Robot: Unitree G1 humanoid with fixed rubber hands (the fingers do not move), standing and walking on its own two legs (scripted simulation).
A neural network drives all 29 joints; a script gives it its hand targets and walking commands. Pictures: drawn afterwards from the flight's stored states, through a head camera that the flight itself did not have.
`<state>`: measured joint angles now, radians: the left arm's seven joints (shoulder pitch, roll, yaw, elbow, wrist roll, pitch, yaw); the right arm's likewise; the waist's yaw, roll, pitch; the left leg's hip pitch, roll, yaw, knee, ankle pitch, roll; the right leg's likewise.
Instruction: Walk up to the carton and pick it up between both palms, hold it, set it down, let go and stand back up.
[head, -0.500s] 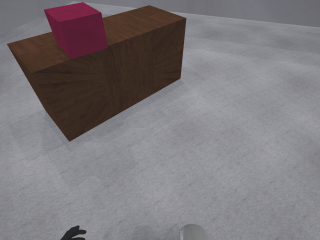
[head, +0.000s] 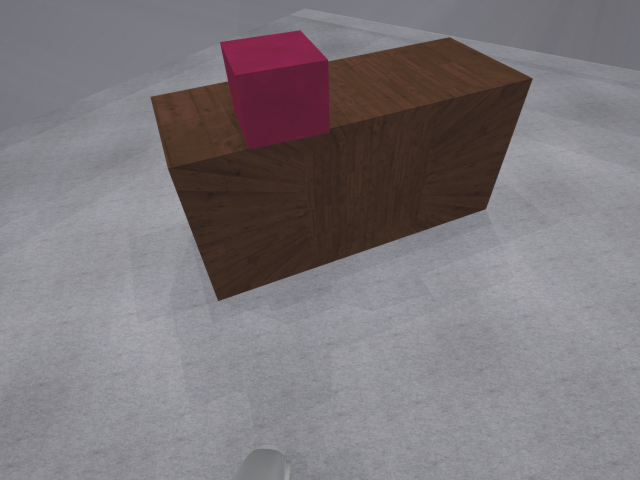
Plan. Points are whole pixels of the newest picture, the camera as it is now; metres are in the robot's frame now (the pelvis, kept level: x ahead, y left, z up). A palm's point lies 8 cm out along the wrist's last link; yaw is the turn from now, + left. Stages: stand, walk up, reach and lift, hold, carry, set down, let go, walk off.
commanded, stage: walk up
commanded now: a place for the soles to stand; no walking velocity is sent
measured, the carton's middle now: (275, 87) +1.19 +0.21 -0.03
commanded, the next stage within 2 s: none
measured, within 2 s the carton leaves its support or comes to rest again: neither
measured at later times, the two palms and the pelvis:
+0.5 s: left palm (134, 382) +0.30 +0.33 -0.12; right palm (463, 407) +0.28 -0.19 -0.12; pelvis +0.25 +0.07 +0.00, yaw +9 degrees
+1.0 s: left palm (181, 316) +0.42 +0.28 -0.11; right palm (446, 271) +0.55 -0.21 -0.13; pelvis +0.46 +0.04 +0.00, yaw +6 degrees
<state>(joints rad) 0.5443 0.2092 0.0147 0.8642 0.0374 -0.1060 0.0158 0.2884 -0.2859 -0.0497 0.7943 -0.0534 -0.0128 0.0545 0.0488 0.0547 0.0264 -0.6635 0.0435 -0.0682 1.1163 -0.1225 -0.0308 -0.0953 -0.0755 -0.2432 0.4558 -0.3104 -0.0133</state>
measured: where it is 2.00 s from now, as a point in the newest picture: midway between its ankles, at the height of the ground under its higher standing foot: (282, 342)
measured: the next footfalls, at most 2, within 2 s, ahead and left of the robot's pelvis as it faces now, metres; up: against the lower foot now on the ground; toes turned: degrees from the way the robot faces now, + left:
left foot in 0.22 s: +0.28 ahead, +0.15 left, +0.00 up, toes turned +10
right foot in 0.72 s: +0.54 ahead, -0.03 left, +0.00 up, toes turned +1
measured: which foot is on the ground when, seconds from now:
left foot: up 0.00-0.20, down 0.22-0.74, up 0.76-1.00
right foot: down 0.00-0.26, up 0.28-0.70, down 0.72-1.00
